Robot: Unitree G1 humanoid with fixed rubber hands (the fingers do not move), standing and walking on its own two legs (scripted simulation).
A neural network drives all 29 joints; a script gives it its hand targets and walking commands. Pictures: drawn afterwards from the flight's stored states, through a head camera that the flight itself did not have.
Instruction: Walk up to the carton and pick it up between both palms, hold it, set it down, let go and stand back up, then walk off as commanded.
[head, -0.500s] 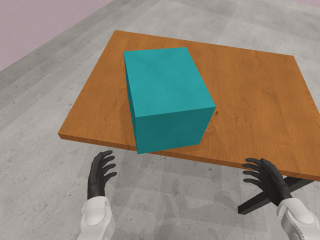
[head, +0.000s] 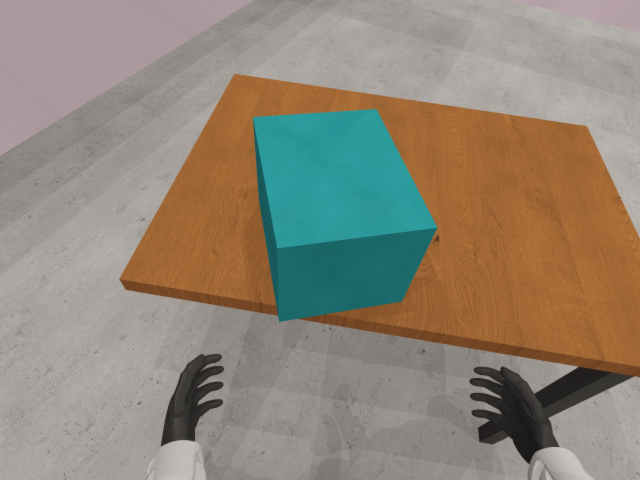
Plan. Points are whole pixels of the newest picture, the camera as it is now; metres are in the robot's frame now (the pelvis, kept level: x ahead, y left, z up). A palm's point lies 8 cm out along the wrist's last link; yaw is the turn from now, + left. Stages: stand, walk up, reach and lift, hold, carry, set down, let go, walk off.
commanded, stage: set down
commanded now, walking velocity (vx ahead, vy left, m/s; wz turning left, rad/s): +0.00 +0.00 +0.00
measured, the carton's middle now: (329, 211) +0.50 +0.00 +0.01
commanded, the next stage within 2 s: let go in 1.20 s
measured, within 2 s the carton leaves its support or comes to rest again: neither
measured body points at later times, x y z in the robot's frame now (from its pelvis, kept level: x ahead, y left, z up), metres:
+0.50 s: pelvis +0.01 +0.01 +0.00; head +0.06 +0.03 +0.45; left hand +0.18 +0.19 -0.07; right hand +0.19 -0.22 -0.08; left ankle +0.02 +0.16 -0.74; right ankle -0.01 -0.08 -0.74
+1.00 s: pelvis +0.01 +0.01 +0.00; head +0.06 +0.03 +0.45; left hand +0.18 +0.20 -0.09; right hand +0.17 -0.20 -0.09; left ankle +0.02 +0.16 -0.74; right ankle -0.01 -0.08 -0.74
